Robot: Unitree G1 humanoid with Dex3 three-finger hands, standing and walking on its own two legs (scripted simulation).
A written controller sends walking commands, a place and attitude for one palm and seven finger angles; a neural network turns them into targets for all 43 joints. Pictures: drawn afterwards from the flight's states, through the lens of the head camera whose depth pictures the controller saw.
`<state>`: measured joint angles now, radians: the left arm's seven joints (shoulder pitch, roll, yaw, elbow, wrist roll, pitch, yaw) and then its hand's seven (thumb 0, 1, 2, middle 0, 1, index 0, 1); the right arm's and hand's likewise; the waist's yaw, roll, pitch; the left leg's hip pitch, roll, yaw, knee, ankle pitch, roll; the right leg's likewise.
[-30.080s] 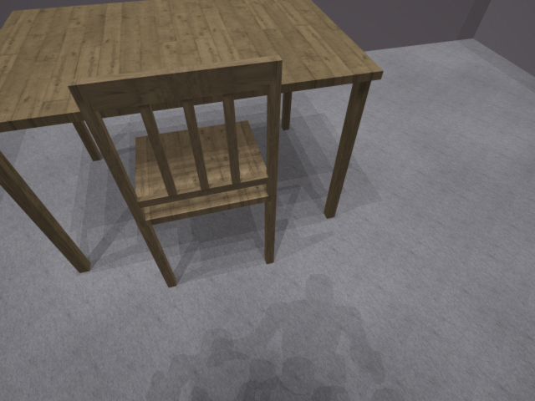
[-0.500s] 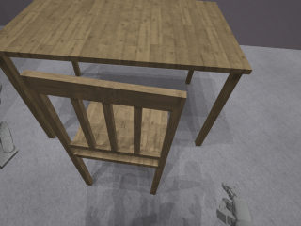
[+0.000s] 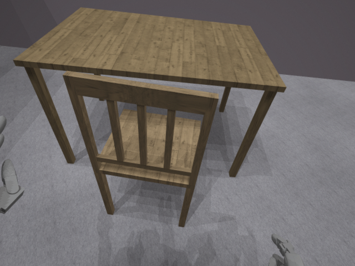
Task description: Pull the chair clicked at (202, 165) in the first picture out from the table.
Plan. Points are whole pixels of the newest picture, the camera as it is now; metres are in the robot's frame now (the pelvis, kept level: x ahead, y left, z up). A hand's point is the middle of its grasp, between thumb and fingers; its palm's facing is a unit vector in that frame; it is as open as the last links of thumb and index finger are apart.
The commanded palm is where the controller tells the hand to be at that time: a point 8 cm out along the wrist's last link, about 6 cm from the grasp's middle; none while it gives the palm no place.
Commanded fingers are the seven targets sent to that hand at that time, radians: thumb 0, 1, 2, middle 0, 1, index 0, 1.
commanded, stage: stop stepping back and stand still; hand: left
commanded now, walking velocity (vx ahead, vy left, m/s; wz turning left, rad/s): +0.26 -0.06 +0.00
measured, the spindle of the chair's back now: (142, 136) +0.55 +0.15 -0.08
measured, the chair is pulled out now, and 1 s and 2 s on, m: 0.19 0.19 0.19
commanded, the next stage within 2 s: let the arm hang, fingers relaxed in 1.16 s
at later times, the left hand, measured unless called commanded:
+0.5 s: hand out of the picture +0.14 +0.30 +0.17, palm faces +0.51 -0.78 -0.35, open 7.4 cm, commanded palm +0.08 +0.32 +0.19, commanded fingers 0.00 0.90 0.90 -0.20 -0.30 -0.20 -0.30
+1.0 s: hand (16, 181) +0.19 +0.27 +0.18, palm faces +0.40 -0.79 -0.46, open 7.4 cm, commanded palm +0.13 +0.31 +0.19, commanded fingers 0.00 0.90 0.90 -0.20 -0.30 -0.20 -0.30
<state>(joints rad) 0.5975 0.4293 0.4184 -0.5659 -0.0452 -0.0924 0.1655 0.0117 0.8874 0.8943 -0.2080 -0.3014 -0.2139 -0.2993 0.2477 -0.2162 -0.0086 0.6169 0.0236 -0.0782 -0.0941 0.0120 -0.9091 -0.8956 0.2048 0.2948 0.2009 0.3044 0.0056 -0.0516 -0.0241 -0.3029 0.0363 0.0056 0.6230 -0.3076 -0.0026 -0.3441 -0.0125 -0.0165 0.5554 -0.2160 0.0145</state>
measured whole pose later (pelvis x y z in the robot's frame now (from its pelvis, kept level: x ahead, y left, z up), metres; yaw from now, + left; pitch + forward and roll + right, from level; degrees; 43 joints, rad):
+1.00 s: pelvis -0.01 +0.01 +0.01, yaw +0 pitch +0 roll -1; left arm 0.56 0.44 0.42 -0.55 -0.06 -0.15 0.16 0.01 0.89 0.89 -0.21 -0.30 -0.21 -0.30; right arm 0.20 -0.21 -0.01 0.63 0.03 -0.11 -0.07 0.01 -0.91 -0.90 0.21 0.30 0.20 0.30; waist -0.01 -0.03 0.02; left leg -0.20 0.01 0.05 0.51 -0.31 0.02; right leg -0.18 0.00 -0.04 0.48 -0.30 0.00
